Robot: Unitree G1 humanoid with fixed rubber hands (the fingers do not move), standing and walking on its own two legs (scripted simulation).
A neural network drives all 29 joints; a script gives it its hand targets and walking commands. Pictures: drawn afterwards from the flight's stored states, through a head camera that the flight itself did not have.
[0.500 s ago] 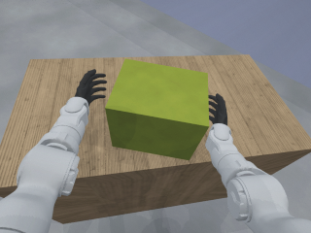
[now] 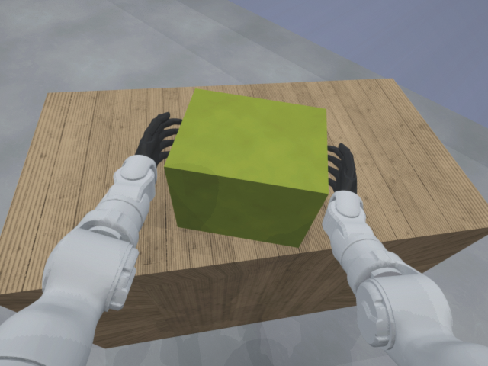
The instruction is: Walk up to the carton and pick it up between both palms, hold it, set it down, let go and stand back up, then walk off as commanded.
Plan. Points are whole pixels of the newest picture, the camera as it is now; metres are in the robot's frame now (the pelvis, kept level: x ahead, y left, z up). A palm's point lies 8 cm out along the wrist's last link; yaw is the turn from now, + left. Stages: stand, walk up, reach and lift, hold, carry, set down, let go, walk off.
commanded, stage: reach and lift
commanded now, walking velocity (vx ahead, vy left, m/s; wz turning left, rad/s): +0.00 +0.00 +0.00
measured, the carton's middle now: (248, 170) +0.46 -0.04 +0.02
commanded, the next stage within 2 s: none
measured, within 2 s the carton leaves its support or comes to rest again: leaves its support in 1.36 s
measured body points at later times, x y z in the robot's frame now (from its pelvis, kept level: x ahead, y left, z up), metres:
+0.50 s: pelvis +0.00 +0.00 +0.00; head +0.06 +0.03 +0.44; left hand +0.47 +0.13 +0.07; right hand +0.40 -0.20 +0.05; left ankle -0.01 +0.08 -0.73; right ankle +0.01 -0.18 -0.73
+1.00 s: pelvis +0.00 +0.00 +0.00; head +0.06 +0.04 +0.44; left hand +0.47 +0.14 +0.07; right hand +0.40 -0.20 +0.05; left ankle -0.01 +0.08 -0.73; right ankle +0.01 -0.17 -0.73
